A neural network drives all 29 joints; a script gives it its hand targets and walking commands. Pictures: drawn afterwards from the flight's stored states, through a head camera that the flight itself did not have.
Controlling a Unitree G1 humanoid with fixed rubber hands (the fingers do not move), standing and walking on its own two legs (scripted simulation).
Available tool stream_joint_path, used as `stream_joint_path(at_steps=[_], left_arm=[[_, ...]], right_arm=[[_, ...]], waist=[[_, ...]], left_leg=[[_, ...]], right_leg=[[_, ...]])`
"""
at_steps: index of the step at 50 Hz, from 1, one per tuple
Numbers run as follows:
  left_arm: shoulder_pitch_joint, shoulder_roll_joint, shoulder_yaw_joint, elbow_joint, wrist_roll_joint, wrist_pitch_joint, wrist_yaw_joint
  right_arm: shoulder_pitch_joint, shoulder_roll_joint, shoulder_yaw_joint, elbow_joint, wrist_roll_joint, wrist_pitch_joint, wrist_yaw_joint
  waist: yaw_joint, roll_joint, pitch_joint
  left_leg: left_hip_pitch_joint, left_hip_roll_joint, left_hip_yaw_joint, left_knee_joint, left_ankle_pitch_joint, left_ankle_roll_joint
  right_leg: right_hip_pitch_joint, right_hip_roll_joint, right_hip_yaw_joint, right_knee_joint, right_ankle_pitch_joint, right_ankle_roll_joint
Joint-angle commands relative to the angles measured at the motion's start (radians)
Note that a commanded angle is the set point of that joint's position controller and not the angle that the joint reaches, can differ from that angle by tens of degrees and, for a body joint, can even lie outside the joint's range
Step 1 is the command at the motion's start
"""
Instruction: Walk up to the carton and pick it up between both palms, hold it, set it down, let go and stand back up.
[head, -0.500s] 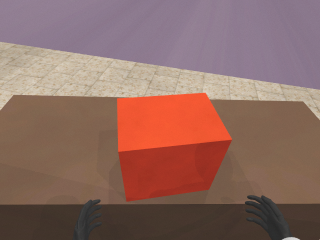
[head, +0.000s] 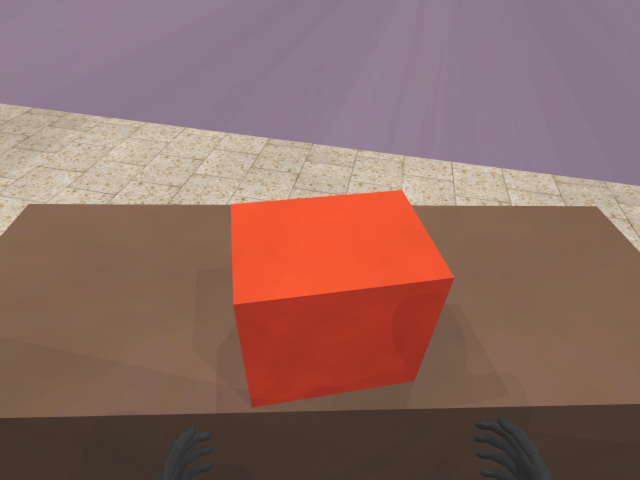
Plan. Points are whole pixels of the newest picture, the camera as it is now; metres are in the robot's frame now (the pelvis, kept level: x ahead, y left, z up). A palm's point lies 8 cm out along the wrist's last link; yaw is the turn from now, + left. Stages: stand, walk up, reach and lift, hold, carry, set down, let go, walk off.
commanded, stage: set down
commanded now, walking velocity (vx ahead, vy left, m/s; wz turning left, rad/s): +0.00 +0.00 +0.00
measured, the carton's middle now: (327, 297) +0.42 +0.01 -0.01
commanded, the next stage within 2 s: let go in 0.10 s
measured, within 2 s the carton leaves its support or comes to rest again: neither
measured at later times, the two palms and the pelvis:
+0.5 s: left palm out of the picture +0.14 +0.21 -0.09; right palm out of the picture +0.14 -0.23 -0.07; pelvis -0.01 +0.00 +0.00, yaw +0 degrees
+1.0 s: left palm out of the picture +0.10 +0.25 -0.11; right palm out of the picture +0.11 -0.24 -0.09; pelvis -0.01 +0.00 +0.00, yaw +0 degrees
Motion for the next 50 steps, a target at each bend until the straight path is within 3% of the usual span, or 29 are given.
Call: stream_joint_path(at_steps=[1,6,14,28,29,31,34,50], left_arm=[[-0.097,0.144,0.002,-0.195,0.044,0.01,-0.032],[-0.147,0.157,0.001,-0.211,0.042,0.056,-0.027],[-0.189,0.193,0.013,-0.187,0.045,0.102,-0.036],[-0.166,0.194,0.006,-0.167,0.04,0.098,-0.04],[0.004,0.328,0.096,-0.007,0.056,0.003,-0.057],[0.008,0.327,0.094,0.043,0.048,-0.052,-0.073],[-0.008,0.31,0.084,0.084,0.054,-0.075,-0.077],[-0.015,0.358,0.064,0.229,0.049,-0.095,-0.08]], right_arm=[[-0.026,-0.087,-0.109,-0.204,-0.11,0.003,-0.038],[-0.048,-0.08,-0.147,-0.262,-0.152,0.046,-0.042],[-0.036,-0.034,-0.172,-0.297,-0.214,0.105,-0.056],[-0.012,-0.035,-0.18,-0.298,-0.231,0.105,-0.054],[0.074,-0.233,-0.165,-0.188,-0.302,0.173,-0.104],[0.079,-0.232,-0.169,-0.179,-0.29,0.215,-0.126],[0.051,-0.217,-0.166,-0.179,-0.272,0.232,-0.12],[0.096,-0.239,-0.162,-0.138,-0.259,0.244,-0.115]], waist=[[-0.02,0.017,0.051],[-0.018,0.025,0.073],[-0.023,0.03,0.106],[-0.026,0.063,0.074],[0.004,0.042,-0.008],[-0.021,0.033,-0.03],[-0.021,0.067,0.004],[-0.026,0.071,0.046]], left_leg=[[0.122,-0.047,-0.056,-0.104,0.206,-0.018],[0.1,-0.035,-0.054,-0.112,0.138,-0.012],[0.057,-0.034,-0.038,-0.117,0.049,-0.011],[0.06,-0.025,-0.036,-0.118,0.14,-0.026],[-0.006,0.09,-0.13,-0.082,0.385,0.024],[0.001,0.091,-0.12,-0.075,0.368,0.03],[0.002,0.085,-0.111,-0.105,0.284,0.027],[0.019,0.098,-0.12,-0.145,0.211,0.018]], right_leg=[[0.019,-0.067,0.09,-0.114,0.222,0.012],[-0.018,-0.066,0.084,-0.119,0.086,0.004],[-0.019,-0.086,0.098,-0.135,-0.03,0.012],[0.004,-0.057,0.051,-0.101,0.089,0.011],[0.024,-0.104,0.135,-0.036,0.211,0.003],[0.078,-0.124,0.138,-0.041,0.316,0.017],[0.057,-0.129,0.14,-0.079,0.244,0.025],[0.026,-0.15,0.144,-0.106,0.205,0.014]])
